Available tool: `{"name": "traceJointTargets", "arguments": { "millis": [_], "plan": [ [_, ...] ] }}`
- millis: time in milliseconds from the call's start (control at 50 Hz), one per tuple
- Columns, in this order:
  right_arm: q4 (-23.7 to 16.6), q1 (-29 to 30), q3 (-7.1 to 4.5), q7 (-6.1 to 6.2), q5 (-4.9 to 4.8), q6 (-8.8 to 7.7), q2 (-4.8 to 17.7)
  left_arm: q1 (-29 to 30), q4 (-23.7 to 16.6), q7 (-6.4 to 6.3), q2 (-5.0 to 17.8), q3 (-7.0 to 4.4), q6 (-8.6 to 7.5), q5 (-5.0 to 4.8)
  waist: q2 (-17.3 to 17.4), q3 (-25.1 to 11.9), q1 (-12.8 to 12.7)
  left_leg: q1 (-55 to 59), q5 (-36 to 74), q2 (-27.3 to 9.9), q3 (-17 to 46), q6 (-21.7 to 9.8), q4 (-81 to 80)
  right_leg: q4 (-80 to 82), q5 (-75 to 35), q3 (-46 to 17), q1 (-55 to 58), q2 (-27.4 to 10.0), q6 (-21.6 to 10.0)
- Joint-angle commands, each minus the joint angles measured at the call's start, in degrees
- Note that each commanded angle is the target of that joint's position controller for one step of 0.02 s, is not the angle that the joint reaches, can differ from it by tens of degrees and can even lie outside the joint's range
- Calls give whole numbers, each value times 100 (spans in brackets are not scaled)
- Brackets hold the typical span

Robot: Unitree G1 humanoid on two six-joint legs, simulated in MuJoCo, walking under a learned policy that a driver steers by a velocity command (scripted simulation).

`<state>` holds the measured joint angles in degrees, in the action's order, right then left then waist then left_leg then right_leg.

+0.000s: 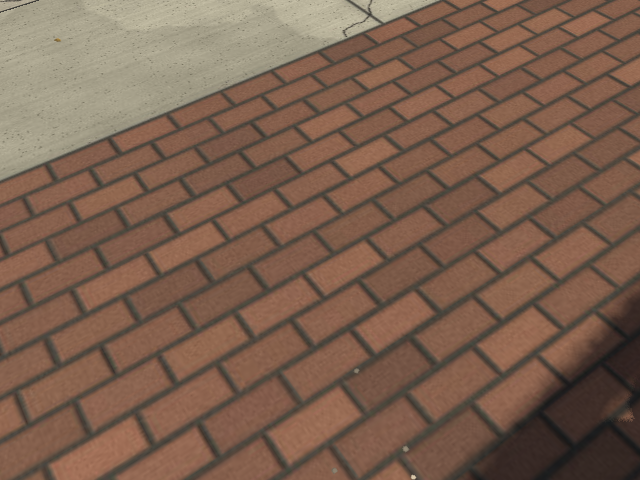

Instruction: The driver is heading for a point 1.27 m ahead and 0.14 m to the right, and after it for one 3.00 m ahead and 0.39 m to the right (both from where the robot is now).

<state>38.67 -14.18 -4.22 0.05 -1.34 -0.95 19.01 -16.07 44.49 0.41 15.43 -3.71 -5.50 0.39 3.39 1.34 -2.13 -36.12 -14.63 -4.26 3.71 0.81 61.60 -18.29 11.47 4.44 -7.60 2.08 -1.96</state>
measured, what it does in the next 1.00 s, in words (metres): walks ahead, turning right: left foot, then right foot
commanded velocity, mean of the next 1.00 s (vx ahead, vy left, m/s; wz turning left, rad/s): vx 0.50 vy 0.00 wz -0.20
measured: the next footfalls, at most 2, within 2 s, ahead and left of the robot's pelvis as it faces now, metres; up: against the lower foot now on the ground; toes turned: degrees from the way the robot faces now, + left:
left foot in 0.26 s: +0.31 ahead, +0.17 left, +0.00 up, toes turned +8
right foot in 0.80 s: +0.59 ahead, -0.08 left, +0.00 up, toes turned -12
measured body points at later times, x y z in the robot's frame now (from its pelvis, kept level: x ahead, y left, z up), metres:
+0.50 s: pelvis +0.27 +0.07 +0.00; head +0.29 +0.08 +0.45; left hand +0.36 +0.36 -0.12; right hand +0.37 -0.20 -0.11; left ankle +0.27 +0.16 -0.74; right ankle +0.31 -0.10 -0.66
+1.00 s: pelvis +0.54 -0.01 +0.00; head +0.57 -0.03 +0.45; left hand +0.70 +0.24 -0.11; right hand +0.63 -0.32 -0.10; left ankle +0.60 +0.16 -0.66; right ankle +0.55 -0.08 -0.74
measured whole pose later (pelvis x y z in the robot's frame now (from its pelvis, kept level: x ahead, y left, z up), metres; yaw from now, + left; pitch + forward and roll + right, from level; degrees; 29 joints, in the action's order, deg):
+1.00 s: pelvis +0.54 -0.01 +0.00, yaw -17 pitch +1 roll +1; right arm 41.4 -7.7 -3.5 0.2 0.3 -6.1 17.2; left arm -16.5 42.5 1.3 16.1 -4.0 -2.9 -0.7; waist 1.4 3.6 -2.0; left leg -31.3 -18.0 -4.8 3.8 1.2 61.7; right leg -23.4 9.3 -2.3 -14.7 6.1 -6.2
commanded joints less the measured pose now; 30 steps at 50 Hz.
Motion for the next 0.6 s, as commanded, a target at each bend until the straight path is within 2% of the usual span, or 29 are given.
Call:
{"name": "traceJointTargets", "arguments": {
  "millis": [20, 100, 140, 180, 200, 220, 240, 260, 280, 300, 320, 340, 360, 380, 400, 440, 480, 520, 560, 600],
  "plan": [
    [-471, 125, 19, -68, 13, -75, 81, 354, -295, -21, 827, -192, -111, -6, -711, 79, 94, -558, 769, -266, 181, 48, -611, 988, -1502, -838, 286, -1604, -923],
    [-683, 902, 108, -212, 20, -158, -58, 89, -96, -44, 1012, -211, -44, -67, -576, 233, -202, -182, 1647, -131, -189, -79, -1896, 988, -1708, -185, 385, -1521, -771],
    [-828, 1223, 138, -264, 3, -175, -98, -188, 67, -21, 1098, -221, 5, -133, -544, 337, -283, -94, 1546, -37, -277, -195, -2317, 968, -1767, -118, 625, -1631, -754],
    [-968, 1457, 134, -295, 15, -198, -49, -426, 252, 7, 1172, -226, 80, -221, -561, 432, -241, -5, 1058, 94, -356, -359, -2661, 822, -2171, -207, 940, -1797, -765],
    [-1000, 1447, 104, -304, 37, -211, 34, -450, 316, 8, 1243, -232, 125, -254, -628, 390, -131, 180, 748, 199, -458, -453, -2820, 604, -2809, -235, 1099, -1847, -749],
    [-967, 1230, 41, -296, 69, -222, 175, -441, 362, 1, 1336, -238, 164, -275, -752, 197, 76, 641, 523, 348, -584, -554, -2973, 221, -3752, -245, 1203, -1840, -699],
    [-795, 595, -72, -268, 94, -231, 383, -376, 404, -9, 1379, -222, 204, -290, -785, -210, 504, 1628, 695, 514, -722, -697, -3250, -550, -4537, -122, 1091, -1704, -587],
    [-519, -294, -227, -199, 106, -221, 686, -383, 418, -26, 1275, -155, 199, -268, -741, -762, 959, 3147, 1117, 481, -654, -846, -3321, -1633, -4371, 22, 417, -1445, -401],
    [-361, -1204, -365, -82, 226, -176, 1227, -498, 214, -7, 811, 16, 131, -118, 36, -1707, 1177, 5317, 1264, -904, 982, -1318, -3084, -3633, -2172, 139, -1376, -970, -106],
    [-397, -1191, -327, -67, 217, -173, 1347, -1037, 218, 43, 353, 179, 32, -103, 1054, -2643, 807, 6177, 690, -2089, 3367, -1980, -3761, -5191, 2286, -615, -2692, -118, 113],
    [-409, -1069, -194, -81, 209, -202, 810, -490, 241, 57, 1049, -28, -1, -290, 353, -2183, 1066, 5656, 445, -1903, 3031, -1724, -4027, -5635, 2197, -1206, -3121, -342, 92],
    [-327, -752, -129, -88, 168, -235, 657, -89, 54, 58, 1081, -64, -10, -374, 359, -1221, 910, 4861, 730, -1670, 2023, -1496, -4186, -5512, 1724, -1020, -3421, -584, 72],
    [-272, -399, -86, -105, 149, -272, 478, 56, 56, 17, 942, -48, 2, -300, 126, -801, 690, 4163, 948, -1386, 1465, -1343, -4380, -5192, 1249, -922, -3303, -800, 101],
    [-263, -126, -47, -128, 162, -322, 306, -5, 96, -5, 887, -77, 66, -224, 233, -508, 483, 3591, 1140, -1198, 1011, -1267, -4617, -4971, 891, -916, -3053, -936, 148],
    [-245, 51, -31, -138, 193, -384, 192, -241, 188, -10, 780, -78, 161, -231, 327, -436, 295, 3179, 1135, -1088, 694, -1231, -4877, -4920, 595, -960, -2676, -1033, 188],
    [-126, 204, -55, -137, 208, -510, 138, -391, 249, -28, 511, -48, 310, -244, 202, -273, 131, 2771, 1340, -1074, 282, -1290, -5245, -4850, 315, -947, -2521, -1047, 272],
    [12, 236, -93, -99, 248, -570, 194, -155, 149, -55, 458, -56, 384, -224, 118, -12, 102, 2672, 1556, -1064, -130, -1262, -5432, -4552, -78, -1053, -2822, -1058, 338],
    [146, 148, -119, -43, 266, -574, 240, 125, 41, -35, 425, -52, 376, -196, 56, 126, 157, 2822, 1689, -1003, -504, -1204, -5489, -3951, -648, -1111, -3078, -1032, 358],
    [225, 128, -146, 2, 248, -555, 341, 417, -46, 43, 352, -16, 335, -171, 0, 209, 238, 2907, 1756, -924, -874, -1115, -5528, -3190, -1235, -958, -3002, -979, 320],
    [323, -1, -188, 41, 209, -520, 472, 829, -190, 126, 282, 35, 316, -150, -103, 346, 398, 3040, 1773, -999, -1111, -1085, -5584, -2626, -1515, -708, -2957, -931, 256]
  ]
}}
Over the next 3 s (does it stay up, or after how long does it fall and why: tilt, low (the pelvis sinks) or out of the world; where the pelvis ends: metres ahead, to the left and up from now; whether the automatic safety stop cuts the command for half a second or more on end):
stays up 1.25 -0.03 -0.01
